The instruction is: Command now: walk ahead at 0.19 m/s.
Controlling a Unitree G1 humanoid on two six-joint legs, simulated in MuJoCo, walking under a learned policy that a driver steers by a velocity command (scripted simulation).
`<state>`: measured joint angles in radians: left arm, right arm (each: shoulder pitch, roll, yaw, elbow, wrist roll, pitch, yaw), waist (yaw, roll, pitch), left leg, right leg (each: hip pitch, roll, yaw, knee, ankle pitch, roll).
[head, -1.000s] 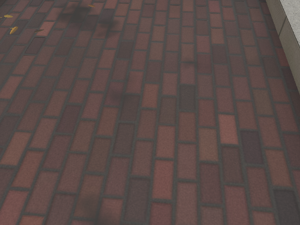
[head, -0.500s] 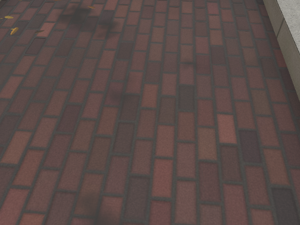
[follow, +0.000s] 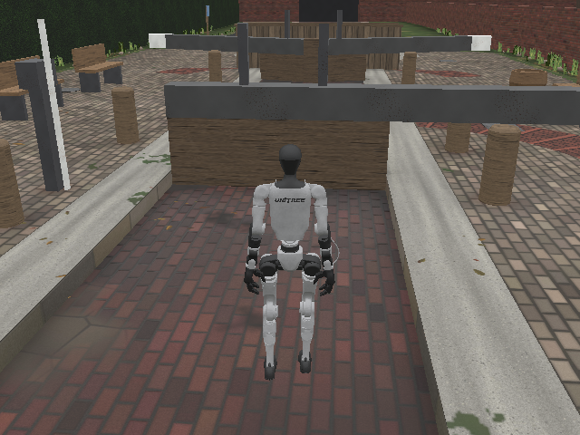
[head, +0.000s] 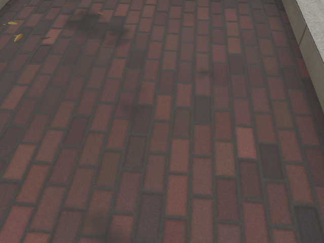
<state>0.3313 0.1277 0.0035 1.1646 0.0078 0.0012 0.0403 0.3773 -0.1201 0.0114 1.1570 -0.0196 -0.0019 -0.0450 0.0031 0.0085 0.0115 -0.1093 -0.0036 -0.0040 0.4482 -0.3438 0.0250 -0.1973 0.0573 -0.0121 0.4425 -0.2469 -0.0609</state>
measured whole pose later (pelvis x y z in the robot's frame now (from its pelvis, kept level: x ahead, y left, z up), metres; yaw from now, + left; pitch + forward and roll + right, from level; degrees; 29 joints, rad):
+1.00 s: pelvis +0.44 -0.03 -0.01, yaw +11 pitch +1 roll +0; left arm 0.46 0.16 0.02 1.05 0.02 -0.11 0.04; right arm 0.03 -0.17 -0.04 0.87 -0.03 -0.04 0.05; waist 0.04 0.01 0.07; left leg -0.55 -0.02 0.14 0.60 -0.08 0.14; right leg 0.14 0.05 -0.23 0.25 -0.40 -0.05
